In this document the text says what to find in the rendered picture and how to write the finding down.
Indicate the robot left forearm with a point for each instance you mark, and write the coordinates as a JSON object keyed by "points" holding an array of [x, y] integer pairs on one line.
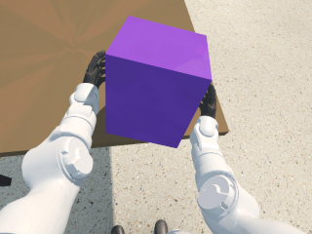
{"points": [[81, 117]]}

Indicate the right robot hand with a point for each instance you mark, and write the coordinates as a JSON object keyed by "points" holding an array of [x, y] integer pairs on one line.
{"points": [[208, 107]]}

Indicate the left robot upper arm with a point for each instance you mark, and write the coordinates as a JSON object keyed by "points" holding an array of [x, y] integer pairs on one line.
{"points": [[54, 173]]}

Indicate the right robot foot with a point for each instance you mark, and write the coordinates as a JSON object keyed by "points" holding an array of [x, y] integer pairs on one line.
{"points": [[161, 227]]}

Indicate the robot right forearm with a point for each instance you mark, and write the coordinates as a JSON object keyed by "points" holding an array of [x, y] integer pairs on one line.
{"points": [[206, 155]]}

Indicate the left robot hand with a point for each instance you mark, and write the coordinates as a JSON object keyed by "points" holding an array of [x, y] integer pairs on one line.
{"points": [[95, 70]]}

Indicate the table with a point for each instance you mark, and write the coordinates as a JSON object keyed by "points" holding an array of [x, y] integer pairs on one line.
{"points": [[46, 47]]}

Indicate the carton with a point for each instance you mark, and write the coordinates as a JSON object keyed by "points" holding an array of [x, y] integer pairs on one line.
{"points": [[156, 76]]}

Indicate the right robot upper arm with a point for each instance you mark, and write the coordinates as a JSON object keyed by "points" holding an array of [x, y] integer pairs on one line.
{"points": [[227, 208]]}

